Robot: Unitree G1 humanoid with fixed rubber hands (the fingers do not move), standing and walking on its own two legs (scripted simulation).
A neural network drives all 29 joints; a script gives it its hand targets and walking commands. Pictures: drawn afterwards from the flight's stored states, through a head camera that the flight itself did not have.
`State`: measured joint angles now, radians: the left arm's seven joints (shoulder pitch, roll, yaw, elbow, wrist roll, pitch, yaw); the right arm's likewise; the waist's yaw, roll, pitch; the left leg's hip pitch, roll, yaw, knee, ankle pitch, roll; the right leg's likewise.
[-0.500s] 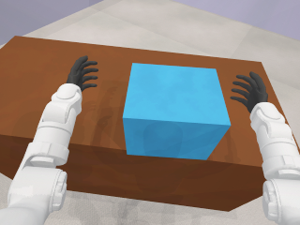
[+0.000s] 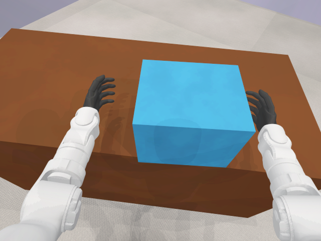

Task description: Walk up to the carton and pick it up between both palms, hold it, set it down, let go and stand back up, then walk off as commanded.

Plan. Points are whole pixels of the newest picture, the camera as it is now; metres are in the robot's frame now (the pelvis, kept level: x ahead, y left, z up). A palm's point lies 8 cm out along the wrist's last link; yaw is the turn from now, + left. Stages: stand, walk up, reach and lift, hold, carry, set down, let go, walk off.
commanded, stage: reach and lift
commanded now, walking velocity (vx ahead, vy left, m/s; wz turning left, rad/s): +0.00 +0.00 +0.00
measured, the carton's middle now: (186, 115) +0.45 -0.05 +0.01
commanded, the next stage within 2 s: none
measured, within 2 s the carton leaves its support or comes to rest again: neither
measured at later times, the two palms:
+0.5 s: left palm (111, 107) +0.42 +0.15 +0.07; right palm (255, 119) +0.41 -0.22 +0.07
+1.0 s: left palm (111, 107) +0.42 +0.15 +0.07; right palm (253, 118) +0.41 -0.22 +0.07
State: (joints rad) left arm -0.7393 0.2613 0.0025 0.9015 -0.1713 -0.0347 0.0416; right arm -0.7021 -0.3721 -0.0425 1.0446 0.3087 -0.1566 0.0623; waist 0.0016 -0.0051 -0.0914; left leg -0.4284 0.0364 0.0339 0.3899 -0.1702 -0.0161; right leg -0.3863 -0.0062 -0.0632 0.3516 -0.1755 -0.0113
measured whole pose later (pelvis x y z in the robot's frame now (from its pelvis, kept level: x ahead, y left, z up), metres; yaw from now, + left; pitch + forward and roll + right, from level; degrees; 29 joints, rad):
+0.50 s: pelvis +0.00 +0.00 +0.00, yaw +0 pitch +13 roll -1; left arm -0.77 0.14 0.00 0.95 -0.09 -0.11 0.08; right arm -0.75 -0.32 0.01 1.08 0.31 -0.18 0.00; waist 0.00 0.01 -0.11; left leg -0.45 0.04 0.03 0.40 -0.17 -0.02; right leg -0.41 -0.01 -0.06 0.36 -0.18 -0.01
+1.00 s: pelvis +0.00 +0.00 +0.00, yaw +0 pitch +13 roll -1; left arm -0.77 0.13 0.02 0.98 -0.05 -0.16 0.10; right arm -0.76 -0.30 0.01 1.08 0.29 -0.18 -0.03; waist 0.00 0.01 -0.11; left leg -0.45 0.04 0.03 0.40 -0.17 -0.02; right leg -0.41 -0.01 -0.06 0.36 -0.18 -0.01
